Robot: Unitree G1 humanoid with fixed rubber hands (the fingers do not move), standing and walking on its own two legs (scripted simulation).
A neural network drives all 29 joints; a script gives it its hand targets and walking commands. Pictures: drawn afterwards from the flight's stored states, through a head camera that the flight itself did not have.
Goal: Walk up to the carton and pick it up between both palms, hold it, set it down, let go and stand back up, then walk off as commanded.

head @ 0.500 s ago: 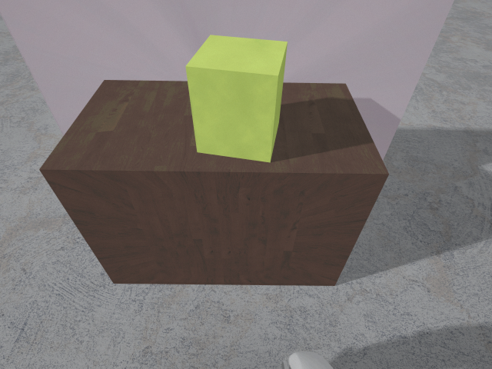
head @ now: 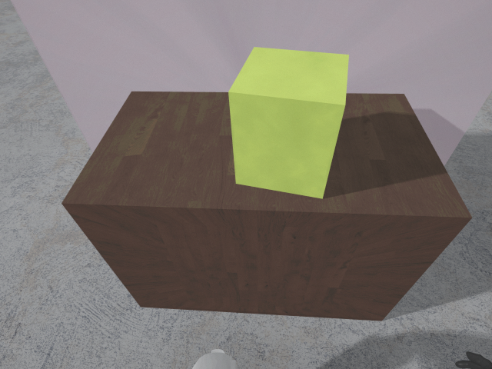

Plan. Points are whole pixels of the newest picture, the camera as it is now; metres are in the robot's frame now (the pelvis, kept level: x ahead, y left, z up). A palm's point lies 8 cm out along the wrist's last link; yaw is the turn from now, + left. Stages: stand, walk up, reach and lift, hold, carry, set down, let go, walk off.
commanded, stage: walk up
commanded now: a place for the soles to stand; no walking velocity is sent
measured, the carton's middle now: (288, 123) +0.63 -0.05 +0.06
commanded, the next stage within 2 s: none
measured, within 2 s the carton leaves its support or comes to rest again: neither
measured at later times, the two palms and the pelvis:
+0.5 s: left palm (103, 326) +0.24 +0.31 -0.12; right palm out of the picture +0.08 -0.33 -0.07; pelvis +0.08 +0.02 +0.00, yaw -2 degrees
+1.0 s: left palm (118, 314) +0.24 +0.27 -0.06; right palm (490, 339) +0.20 -0.35 -0.06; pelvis +0.11 -0.03 +0.05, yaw +0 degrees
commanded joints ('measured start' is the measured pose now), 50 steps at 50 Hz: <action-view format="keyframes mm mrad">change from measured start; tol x32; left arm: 1 -166 157 15 -112 22 6 4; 50 -430 94 11 139 -19 81 -27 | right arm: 1 358 -235 -100 57 -15 -15 -23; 50 -180 -88 65 226 -2 -14 -75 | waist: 1 -222 -34 -114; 50 -34 -177 -182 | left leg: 1 590 -66 -27 -202 -82 26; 3 447 386 -998 -740 -414 251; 8 297 341 -657 -505 497 138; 17 311 181 -243 -353 893 21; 32 157 69 -192 -438 -281 45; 50 296 37 -70 -556 112 2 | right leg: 1 -554 -76 32 55 -241 -128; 4 -592 13 169 465 -69 -47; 25 136 -37 171 -234 444 -99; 32 -21 -40 240 -407 -105 -68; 39 46 -93 247 -490 341 -84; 50 139 -65 196 -608 114 -41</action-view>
